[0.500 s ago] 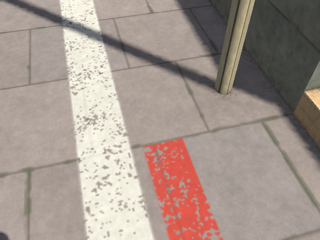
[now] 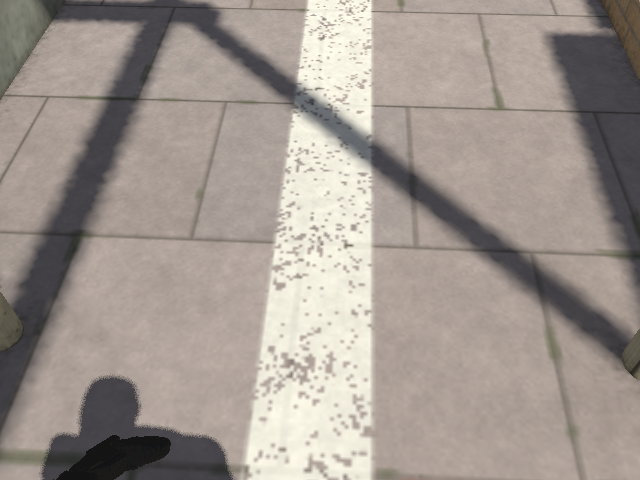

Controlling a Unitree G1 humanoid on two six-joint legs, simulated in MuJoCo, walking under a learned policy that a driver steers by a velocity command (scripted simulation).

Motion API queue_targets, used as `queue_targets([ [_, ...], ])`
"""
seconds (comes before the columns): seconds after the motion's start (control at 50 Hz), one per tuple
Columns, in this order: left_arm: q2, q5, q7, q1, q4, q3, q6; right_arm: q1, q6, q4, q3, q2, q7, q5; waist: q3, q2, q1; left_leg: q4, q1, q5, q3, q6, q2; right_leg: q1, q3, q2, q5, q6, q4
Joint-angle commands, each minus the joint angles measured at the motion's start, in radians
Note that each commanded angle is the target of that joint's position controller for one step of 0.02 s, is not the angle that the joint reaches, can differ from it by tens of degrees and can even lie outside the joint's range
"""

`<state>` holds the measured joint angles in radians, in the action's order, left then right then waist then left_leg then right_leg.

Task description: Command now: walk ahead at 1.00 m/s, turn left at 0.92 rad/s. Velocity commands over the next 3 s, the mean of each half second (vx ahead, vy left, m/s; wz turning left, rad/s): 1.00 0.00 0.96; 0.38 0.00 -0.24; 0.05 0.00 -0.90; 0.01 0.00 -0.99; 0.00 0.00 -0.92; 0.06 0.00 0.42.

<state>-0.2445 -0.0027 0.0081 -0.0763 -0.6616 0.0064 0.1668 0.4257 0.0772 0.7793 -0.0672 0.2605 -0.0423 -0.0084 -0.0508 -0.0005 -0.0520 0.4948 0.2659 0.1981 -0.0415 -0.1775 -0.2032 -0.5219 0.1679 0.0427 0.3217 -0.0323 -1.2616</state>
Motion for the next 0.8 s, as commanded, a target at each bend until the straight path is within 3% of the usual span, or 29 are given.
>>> queue_targets([
  [0.02,-0.118,-0.019,-0.015,-0.029,0.067,0.037,-0.019,-0.104,0.026,-0.121,-0.025,0.115,0.030,-0.022,-0.031,0.080,0.088,-0.302,0.065,-0.015,-0.404,-0.164,0.232,-0.078,-0.051,0.032,-0.066,0.061,0.232],
  [0.06,-0.068,-0.027,-0.018,0.108,0.125,0.023,-0.021,-0.090,0.016,-0.114,-0.028,0.123,0.052,-0.025,-0.063,0.026,0.036,-0.287,0.176,-0.068,-0.322,-0.123,0.171,0.007,-0.096,-0.004,-0.272,0.085,0.461],
  [0.1,-0.048,-0.013,-0.014,0.173,0.158,0.024,-0.021,-0.060,0.005,-0.100,-0.036,0.142,0.055,-0.027,-0.039,-0.034,-0.015,-0.274,0.239,-0.026,-0.309,-0.068,0.148,0.147,-0.127,-0.057,-0.438,0.095,0.631],
  [0.18,-0.135,0.038,-0.013,0.197,0.186,0.069,-0.009,-0.020,0.001,-0.072,-0.042,0.126,0.059,-0.046,0.001,-0.105,-0.029,-0.149,0.022,0.036,-0.429,-0.024,0.192,0.185,-0.046,-0.068,-0.413,0.101,0.792],
  [0.2,-0.157,0.045,-0.012,0.178,0.184,0.081,-0.002,-0.023,-0.003,-0.070,-0.046,0.124,0.062,-0.044,0.015,-0.116,-0.010,-0.093,-0.042,-0.041,-0.447,-0.013,0.212,0.196,-0.044,-0.065,-0.369,0.088,0.807],
  [0.22,-0.190,0.049,-0.014,0.086,0.166,0.102,0.005,-0.041,-0.009,-0.076,-0.050,0.130,0.061,-0.036,0.074,-0.125,0.047,0.015,-0.088,-0.202,-0.439,0.009,0.209,0.284,-0.061,-0.072,-0.319,0.065,0.805],
  [0.24,-0.216,0.052,-0.018,-0.096,0.135,0.122,0.005,-0.075,-0.013,-0.095,-0.043,0.122,0.053,-0.015,0.202,-0.130,0.152,0.223,-0.082,-0.331,-0.393,0.044,0.184,0.480,-0.061,-0.029,-0.276,0.032,0.758],
  [0.26,-0.255,0.044,-0.030,-0.352,0.102,0.128,-0.008,-0.103,-0.015,-0.134,-0.012,0.045,0.042,0.021,0.394,-0.057,0.249,0.565,0.108,-0.164,-0.313,0.069,0.153,0.831,0.099,0.137,-0.057,-0.011,0.663],
  [0.28,-0.338,-0.003,-0.005,-0.385,0.065,0.135,-0.009,0.117,-0.005,-0.178,0.024,-0.049,0.034,-0.052,0.553,0.495,0.099,0.892,0.462,0.404,-0.222,0.110,0.063,1.116,0.765,0.407,0.388,-0.210,0.907],
  [0.3,-0.224,-0.001,0.000,-0.323,0.092,0.119,-0.021,0.059,-0.018,-0.148,0.022,0.050,0.051,-0.082,0.418,0.409,0.140,0.992,0.602,0.292,-0.165,0.113,0.187,1.027,0.821,0.385,0.647,-0.179,0.976],
  [0.32,-0.155,0.009,-0.009,-0.281,0.094,0.105,-0.034,-0.082,-0.024,-0.163,0.008,0.122,0.054,-0.049,0.251,0.243,0.180,0.999,0.639,0.208,-0.114,0.116,0.209,0.884,0.615,0.331,0.496,-0.133,0.976],
  [0.34,-0.154,-0.001,-0.011,-0.268,0.071,0.101,-0.046,-0.160,-0.027,-0.176,0.002,0.131,0.052,-0.019,0.159,0.050,0.174,0.966,0.598,0.158,-0.086,0.117,0.245,0.742,0.447,0.287,0.271,-0.107,0.974],
  [0.36,-0.153,-0.012,-0.011,-0.253,0.047,0.099,-0.050,-0.218,-0.022,-0.202,0.000,0.115,0.045,-0.002,0.080,0.005,0.154,0.910,0.571,0.124,-0.082,0.114,0.281,0.621,0.328,0.253,0.105,-0.105,0.983],
  [0.38,-0.135,-0.020,-0.012,-0.231,0.027,0.091,-0.047,-0.215,-0.028,-0.213,-0.001,0.097,0.035,-0.016,0.047,0.035,0.117,0.881,0.527,0.108,-0.091,0.110,0.317,0.536,0.239,0.229,0.024,-0.099,1.000],
  [0.42,-0.087,0.002,-0.003,-0.207,-0.007,0.078,-0.041,-0.207,-0.051,-0.223,-0.001,0.071,0.034,-0.047,0.011,0.081,0.085,0.869,0.537,0.120,-0.074,0.103,0.358,0.481,0.110,0.211,-0.080,-0.084,1.030],
  [0.44,-0.086,0.012,0.000,-0.203,-0.024,0.077,-0.040,-0.214,-0.060,-0.234,0.003,0.061,0.033,-0.045,-0.003,0.080,0.072,0.862,0.557,0.106,-0.068,0.103,0.375,0.459,0.058,0.211,-0.128,-0.083,1.043],
  [0.48,-0.120,0.010,-0.004,-0.186,-0.044,0.083,-0.040,-0.239,-0.064,-0.253,0.009,0.057,0.027,-0.032,-0.033,0.066,0.053,0.829,0.583,0.019,-0.059,0.118,0.387,0.420,-0.047,0.210,-0.219,-0.086,1.076],
  [0.54,-0.140,-0.004,-0.006,-0.190,-0.075,0.073,-0.041,-0.340,-0.032,-0.280,0.024,0.038,0.018,-0.007,-0.112,0.002,0.056,0.501,0.427,-0.133,-0.009,0.137,0.306,0.274,-0.194,0.133,-0.575,-0.092,1.093],
  [0.58,-0.198,0.015,-0.007,-0.272,-0.117,0.080,-0.044,-0.431,0.002,-0.299,0.038,0.008,-0.013,0.002,-0.091,-0.022,0.093,0.262,0.266,-0.275,0.070,0.124,0.239,0.280,-0.208,0.144,-0.677,-0.106,1.118],
  [0.62,-0.263,0.041,-0.005,-0.316,-0.150,0.089,-0.054,-0.452,0.020,-0.308,0.022,0.049,-0.029,0.003,-0.058,0.031,0.077,0.130,0.226,-0.261,0.093,0.101,0.197,0.438,-0.182,0.172,-0.844,-0.112,1.070],
  [0.64,-0.285,0.037,-0.007,-0.322,-0.157,0.092,-0.058,-0.407,0.022,-0.296,0.004,0.095,-0.031,0.017,-0.012,0.068,0.045,0.081,0.175,-0.242,0.085,0.089,0.169,0.514,-0.169,0.172,-0.942,-0.093,1.001],
  [0.66,-0.274,0.041,-0.010,-0.322,-0.168,0.086,-0.069,-0.312,0.023,-0.268,-0.017,0.135,-0.021,0.017,0.055,0.097,-0.019,0.037,0.060,-0.251,0.078,0.064,0.155,0.549,-0.164,0.171,-1.039,-0.074,0.869],
  [0.68,-0.265,0.043,-0.012,-0.297,-0.167,0.078,-0.076,-0.180,0.023,-0.232,-0.031,0.166,-0.008,0.028,0.125,0.114,-0.105,-0.046,-0.133,-0.416,0.066,0.041,0.177,0.491,-0.182,0.137,-1.041,-0.037,0.690],
  [0.7,-0.208,0.018,-0.016,-0.302,-0.128,0.061,-0.072,-0.053,0.015,-0.207,-0.046,0.237,0.015,0.064,0.277,0.047,-0.136,0.079,-0.463,-0.850,-0.078,0.002,0.358,0.274,-0.182,0.063,-0.651,0.014,0.391],
  [0.72,-0.058,0.000,-0.002,-0.522,-0.146,0.016,-0.073,-0.075,0.011,-0.233,-0.024,0.262,0.021,0.103,0.523,-0.234,-0.008,0.179,-0.769,-1.357,-0.440,-0.181,0.719,0.004,-0.086,-0.087,0.369,0.075,-0.054],
  [0.74,-0.190,0.026,-0.001,-0.521,-0.171,0.043,-0.074,-0.048,0.000,-0.245,-0.023,0.213,0.018,0.080,0.689,-0.170,-0.062,0.120,-0.706,-1.240,-0.473,-0.205,0.706,0.022,0.057,-0.064,0.388,0.079,-0.161],
  [0.76,-0.214,0.051,-0.008,-0.394,-0.119,0.060,-0.089,-0.114,-0.006,-0.237,-0.016,0.187,0.018,0.052,0.525,-0.135,-0.044,0.065,-0.584,-1.061,-0.333,-0.173,0.653,-0.075,-0.014,-0.014,0.336,0.091,-0.147],
  [0.78,-0.183,0.043,-0.020,-0.325,-0.100,0.056,-0.104,-0.164,-0.006,-0.212,-0.008,0.146,0.022,0.025,0.373,-0.067,-0.018,0.006,-0.442,-0.906,-0.244,-0.131,0.594,-0.134,-0.068,0.023,0.265,0.104,-0.072],
  [0.8,-0.163,0.034,-0.028,-0.325,-0.108,0.059,-0.127,-0.202,-0.005,-0.200,0.002,0.111,0.026,0.018,0.273,-0.061,0.019,-0.049,-0.304,-0.785,-0.179,-0.109,0.558,-0.119,-0.089,0.044,0.217,0.120,-0.055],
])
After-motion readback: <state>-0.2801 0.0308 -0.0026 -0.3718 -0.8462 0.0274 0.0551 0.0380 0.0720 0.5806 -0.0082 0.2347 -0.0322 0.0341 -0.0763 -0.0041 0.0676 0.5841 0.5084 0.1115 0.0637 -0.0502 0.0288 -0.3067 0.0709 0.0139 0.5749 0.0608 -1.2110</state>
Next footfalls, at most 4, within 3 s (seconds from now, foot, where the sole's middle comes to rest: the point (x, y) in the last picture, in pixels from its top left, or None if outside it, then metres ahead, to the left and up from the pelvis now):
0.26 right None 0.47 -0.16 -0.77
0.70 left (213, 393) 0.69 0.24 -0.77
1.12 right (318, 348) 0.80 0.00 -0.77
1.58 left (231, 334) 0.84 0.21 -0.77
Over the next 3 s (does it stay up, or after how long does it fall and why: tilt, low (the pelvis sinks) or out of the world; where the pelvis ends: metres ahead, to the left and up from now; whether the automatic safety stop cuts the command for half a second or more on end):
stays up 0.79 0.05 0.01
